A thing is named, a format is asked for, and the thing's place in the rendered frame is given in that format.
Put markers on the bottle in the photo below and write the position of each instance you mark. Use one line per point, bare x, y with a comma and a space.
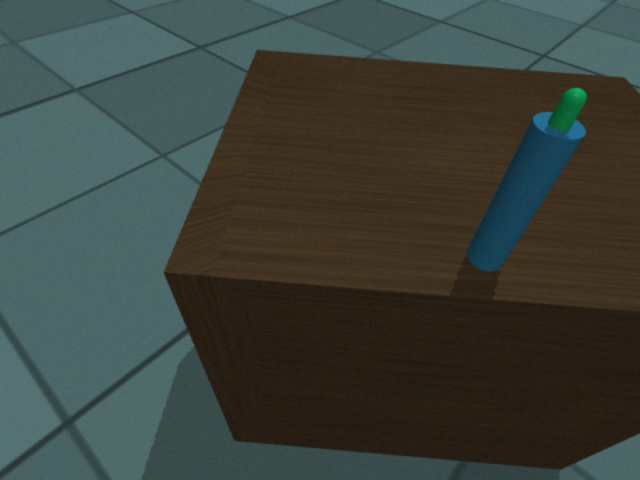
548, 144

